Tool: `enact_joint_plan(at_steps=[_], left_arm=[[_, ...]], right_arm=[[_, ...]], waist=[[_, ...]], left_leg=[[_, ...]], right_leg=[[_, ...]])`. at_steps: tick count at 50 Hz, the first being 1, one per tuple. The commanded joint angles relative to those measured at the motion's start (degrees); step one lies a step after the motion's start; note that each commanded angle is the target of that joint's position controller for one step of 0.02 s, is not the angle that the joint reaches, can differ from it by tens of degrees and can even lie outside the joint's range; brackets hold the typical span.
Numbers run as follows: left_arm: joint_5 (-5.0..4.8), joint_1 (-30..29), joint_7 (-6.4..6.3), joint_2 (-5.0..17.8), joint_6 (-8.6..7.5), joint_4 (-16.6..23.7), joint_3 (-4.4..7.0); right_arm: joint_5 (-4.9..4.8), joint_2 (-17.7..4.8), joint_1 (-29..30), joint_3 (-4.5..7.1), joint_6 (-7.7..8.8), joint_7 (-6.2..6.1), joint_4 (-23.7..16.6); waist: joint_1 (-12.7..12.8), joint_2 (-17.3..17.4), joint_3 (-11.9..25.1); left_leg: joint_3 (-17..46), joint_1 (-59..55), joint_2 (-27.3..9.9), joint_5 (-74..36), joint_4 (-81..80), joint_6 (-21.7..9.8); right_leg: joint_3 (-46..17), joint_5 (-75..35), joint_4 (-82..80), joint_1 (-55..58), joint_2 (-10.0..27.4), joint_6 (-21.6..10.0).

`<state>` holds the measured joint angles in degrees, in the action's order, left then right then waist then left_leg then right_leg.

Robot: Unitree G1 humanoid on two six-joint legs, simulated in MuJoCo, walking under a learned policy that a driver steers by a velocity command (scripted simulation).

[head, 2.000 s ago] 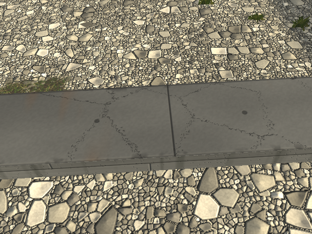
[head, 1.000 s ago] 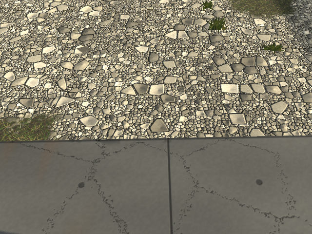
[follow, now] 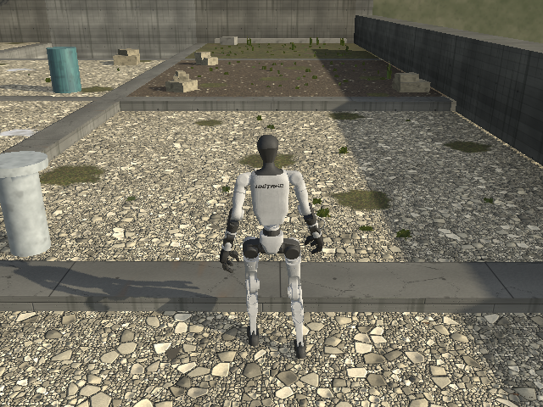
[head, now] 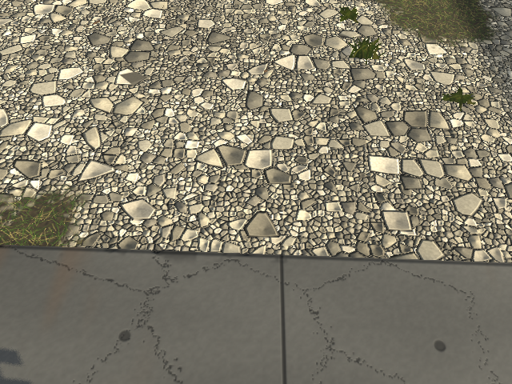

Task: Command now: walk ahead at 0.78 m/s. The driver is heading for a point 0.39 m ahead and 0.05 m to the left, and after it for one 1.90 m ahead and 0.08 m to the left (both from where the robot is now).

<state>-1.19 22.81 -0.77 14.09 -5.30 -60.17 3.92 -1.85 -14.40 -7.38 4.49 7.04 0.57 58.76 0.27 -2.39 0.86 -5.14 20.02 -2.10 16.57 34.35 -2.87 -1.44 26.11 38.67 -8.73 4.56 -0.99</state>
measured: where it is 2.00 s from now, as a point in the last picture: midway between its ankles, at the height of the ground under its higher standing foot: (212, 167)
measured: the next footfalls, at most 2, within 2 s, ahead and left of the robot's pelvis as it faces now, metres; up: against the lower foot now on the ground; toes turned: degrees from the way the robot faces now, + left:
right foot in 0.44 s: +0.53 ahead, -0.09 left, +0.11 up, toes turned -6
left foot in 1.08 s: +1.12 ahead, +0.23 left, -0.08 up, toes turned +8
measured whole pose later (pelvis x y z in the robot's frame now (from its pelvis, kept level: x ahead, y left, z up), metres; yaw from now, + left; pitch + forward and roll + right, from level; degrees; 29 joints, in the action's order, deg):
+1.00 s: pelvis +0.82 +0.07 +0.01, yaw +1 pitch +3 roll -4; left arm -1.1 34.4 -3.9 13.2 -5.0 -54.3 2.8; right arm -2.8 -16.2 -1.1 2.5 7.8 8.0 38.9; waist 6.0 2.6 -0.8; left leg -0.4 44.9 -8.2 -23.3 34.0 -2.6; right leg 6.6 48.6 31.8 15.3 2.4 5.3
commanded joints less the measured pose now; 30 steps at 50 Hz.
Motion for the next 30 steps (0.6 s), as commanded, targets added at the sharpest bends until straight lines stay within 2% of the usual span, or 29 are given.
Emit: enact_joint_plan(at_steps=[1,2,3,4,5,6,7,8,9,10,12,13,14,15,16,17,18,19,20,21,22,23,24,25,26,27,28,29,30], left_arm=[[-2.15,-12.09,0.51,-1.31,-3.54,11.41,-1.53],[-3.25,-15.38,1.08,1.13,-4.03,13.39,-1.49],[-1.95,-15.40,1.25,1.90,-4.00,13.49,-1.59],[-0.93,-13.46,1.26,-0.56,-3.29,12.62,-1.93],[-0.54,-11.36,1.72,-1.00,-2.41,12.33,-2.06],[-0.68,-9.69,2.21,-1.83,-1.28,11.99,-2.31],[-0.81,-9.28,2.31,-2.39,-0.33,12.30,-2.66],[-0.55,-10.72,2.13,-2.53,0.30,13.38,-2.99],[-0.72,-12.28,1.73,-4.53,1.03,13.67,-3.68],[-0.76,-13.83,1.57,-4.90,1.20,15.34,-4.27],[-0.91,-18.89,1.82,-7.29,0.80,19.07,-6.14],[-0.50,-24.39,2.27,-8.21,0.08,23.14,-7.63],[-0.23,-28.12,2.69,-7.41,-0.73,25.76,-8.24],[0.54,-30.88,3.36,-5.85,-1.33,27.85,-8.71],[1.02,-34.52,3.53,-5.04,-1.89,29.71,-8.67],[0.63,-35.32,3.76,-4.67,-2.44,30.49,-8.26],[-0.13,-32.63,3.93,-3.84,-2.76,30.73,-7.94],[-0.84,-30.00,4.33,-1.94,-3.05,31.13,-6.97],[-1.96,-22.83,4.09,1.47,-2.64,30.08,-4.93],[-2.77,-12.60,3.53,5.98,-1.40,28.06,-2.42],[-1.84,-1.00,3.59,11.22,-0.27,24.14,-0.19],[1.13,8.26,3.91,17.15,-0.19,17.94,0.88],[2.48,11.85,2.95,12.89,-0.02,14.92,0.34],[1.56,8.71,2.89,3.45,-0.63,13.36,-1.21],[0.90,6.05,3.85,-1.94,-1.03,10.61,-2.34],[1.92,2.91,4.64,-5.88,-1.30,7.86,-3.29],[3.44,-1.39,4.82,-8.58,-1.60,6.69,-4.36],[3.89,-4.14,4.82,-9.31,-1.73,6.45,-4.61],[2.95,-5.35,5.03,-7.27,-1.47,5.75,-4.29]], right_arm=[[1.61,-8.48,-24.02,1.07,1.35,0.77,4.65],[1.38,-5.45,-17.83,-0.22,1.72,1.26,2.80],[1.51,-3.76,-14.04,-1.11,1.57,1.60,1.79],[2.20,-3.20,-14.16,-1.47,0.50,1.97,1.84],[2.83,-0.94,-13.44,-2.48,-0.22,2.29,1.69],[2.94,0.35,-13.86,-3.16,-0.81,2.37,1.80],[2.70,0.25,-14.80,-3.50,-1.04,2.16,2.06],[2.58,0.02,-15.50,-3.80,-1.05,1.79,2.10],[3.14,0.90,-18.55,-4.39,-1.11,1.39,3.00],[2.88,1.18,-19.38,-4.92,-1.11,0.88,3.01],[2.99,1.95,-23.11,-5.98,-1.73,-0.12,4.03],[2.65,1.57,-23.05,-6.27,-2.35,-0.54,3.62],[2.38,1.84,-24.09,-6.54,-2.65,-1.28,3.44],[1.95,1.10,-23.44,-6.43,-2.72,-2.13,1.97],[1.17,0.18,-25.89,-6.04,-2.48,-2.66,2.05],[0.12,-0.67,-26.58,-5.87,-1.83,-2.73,2.08],[-0.46,-2.98,-24.23,-5.66,-1.44,-2.72,1.37],[0.37,-4.69,-26.61,-5.72,-1.65,-2.30,1.61],[2.91,-7.87,-27.88,-5.08,-1.97,-2.04,1.85],[4.28,-11.44,-25.31,-3.90,-2.94,-1.71,1.99],[4.15,-11.87,-19.44,-3.24,-3.25,-1.80,-0.35],[3.51,-0.52,-20.63,-5.03,-1.39,-0.94,-3.95],[1.61,2.14,-23.50,-4.97,1.97,1.23,-4.28],[-0.75,-0.74,-17.10,-3.25,3.00,2.34,-7.34],[-1.23,1.28,-9.56,-4.06,2.60,2.68,-11.43],[-0.82,4.12,-4.02,-4.78,1.43,2.53,-14.78],[-0.28,5.64,-3.56,-5.19,-0.12,2.69,-16.73],[-1.11,6.52,-8.00,-5.57,-1.68,2.92,-16.71],[-1.01,7.61,-10.70,-6.40,-3.26,2.45,-16.70]], waist=[[-9.26,17.31,4.69],[-6.95,12.07,-0.92],[-5.01,7.78,-1.94],[-3.71,6.46,-2.46],[-1.68,5.39,-3.52],[-0.42,5.89,-4.42],[0.33,5.84,-5.65],[0.57,5.47,-7.13],[-0.33,6.78,-8.21],[0.38,5.76,-9.92],[-0.04,5.89,-13.14],[0.33,4.13,-14.99],[-0.27,2.81,-15.02],[-0.52,0.31,-12.84],[-2.38,0.93,-10.54],[-2.36,2.12,-8.23],[0.74,4.43,-5.59],[3.24,10.41,0.62],[7.98,17.85,6.88],[15.18,22.82,11.65],[20.86,21.03,14.69],[13.44,-7.33,21.26],[11.33,-20.20,28.43],[9.08,-11.07,16.88],[7.12,-2.41,7.03],[3.79,4.58,0.28],[-0.28,4.88,-2.52],[-4.10,3.66,-3.51],[-6.24,3.00,-4.46]], left_leg=[[53.07,-35.51,-21.80,35.63,-24.07,-14.20],[46.64,-31.69,-21.72,33.88,-23.65,-12.57],[38.72,-26.94,-19.10,25.40,-23.36,-10.87],[33.80,-23.31,-16.76,20.77,-21.46,-10.52],[28.70,-17.87,-14.20,17.46,-20.80,-9.33],[25.00,-13.78,-12.61,15.58,-21.02,-8.82],[22.69,-10.72,-12.01,14.26,-22.20,-9.16],[20.91,-8.17,-11.62,12.70,-23.25,-9.67],[20.59,-7.43,-12.13,11.89,-23.51,-11.07],[19.59,-7.05,-11.88,11.74,-23.47,-11.21],[18.77,-9.88,-12.66,7.80,-21.92,-10.89],[15.76,-7.33,-11.25,7.20,-22.60,-8.83],[13.96,-5.96,-10.06,6.32,-23.91,-7.79],[11.43,0.30,-10.01,2.48,-29.97,-7.89],[10.61,2.25,-10.67,-2.72,-34.63,-8.62],[9.27,-1.42,-11.41,-13.98,-36.36,-8.73],[4.93,-4.13,-10.22,-35.99,-33.96,-7.98],[2.26,-9.39,-9.21,-73.03,-26.40,-8.50],[3.30,-15.44,-11.53,-95.94,-16.69,-8.21],[4.19,-21.45,-13.24,-107.19,-4.93,-7.22],[5.72,-16.16,-11.28,-101.35,11.75,-5.70],[11.50,1.79,1.15,-38.15,38.31,-4.52],[22.98,13.08,10.05,-5.59,56.02,-5.55],[22.66,21.57,7.43,-5.29,63.55,-7.31],[18.04,24.58,4.54,-5.45,66.31,-8.40],[16.07,25.23,2.55,-4.92,69.05,-9.18],[16.30,24.31,0.66,-5.71,72.59,-10.08],[16.91,23.99,0.01,-4.91,73.83,-10.40],[16.37,25.75,-0.09,-3.20,73.27,-9.98]], right_leg=[[-6.49,-0.04,43.26,-49.74,-4.72,-5.21],[-5.44,-5.42,45.60,-55.83,-0.46,-7.16],[-4.42,-10.99,43.78,-53.48,2.19,-7.31],[-2.63,-12.70,48.70,-53.68,2.97,-6.26],[-2.63,-15.14,50.59,-52.99,4.31,-5.92],[-1.72,-16.00,53.25,-53.45,4.67,-5.43],[-1.20,-16.17,54.95,-55.17,4.86,-4.52],[-1.00,-17.22,55.77,-57.57,4.78,-3.32],[0.95,-14.65,66.11,-62.26,3.56,-1.99],[-0.01,-13.76,69.03,-67.40,4.17,-1.23],[0.10,-8.42,80.28,-80.08,3.59,-0.83],[0.27,-8.27,74.44,-81.09,3.95,-1.07],[2.80,-9.35,67.79,-79.50,4.51,-0.91],[6.85,-14.04,54.88,-67.38,5.66,-1.02],[9.23,-18.17,47.74,-56.00,5.32,-1.54],[10.86,-19.70,41.22,-47.61,4.72,-2.98],[13.25,-18.78,33.41,-37.35,1.96,-4.78],[17.32,-14.75,29.64,-24.88,-3.98,-5.92],[16.62,-11.90,27.49,-14.91,-7.46,-6.75],[13.46,-8.06,20.16,-7.51,-9.24,-8.08],[3.50,-6.49,13.51,4.27,-6.53,-10.34],[-29.18,6.14,-0.37,19.90,6.30,-16.95],[-58.04,10.87,-21.52,27.04,14.57,-20.07],[-54.85,15.74,-23.97,20.49,14.71,-17.05],[-44.14,14.20,-21.63,8.96,13.80,-14.73],[-33.71,8.13,-19.37,-3.42,12.59,-13.54],[-24.60,3.41,-17.71,-12.89,9.56,-12.12],[-17.92,0.62,-18.03,-17.93,8.42,-11.22],[-11.48,-5.53,-18.44,-19.91,7.85,-9.72]])
Velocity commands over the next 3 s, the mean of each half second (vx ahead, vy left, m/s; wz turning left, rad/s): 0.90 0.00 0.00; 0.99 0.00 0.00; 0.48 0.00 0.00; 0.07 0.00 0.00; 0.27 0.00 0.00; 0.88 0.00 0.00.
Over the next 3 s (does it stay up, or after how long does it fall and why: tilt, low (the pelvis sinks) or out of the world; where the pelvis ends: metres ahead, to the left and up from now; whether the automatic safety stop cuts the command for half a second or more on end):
stays up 1.77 0.06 -0.09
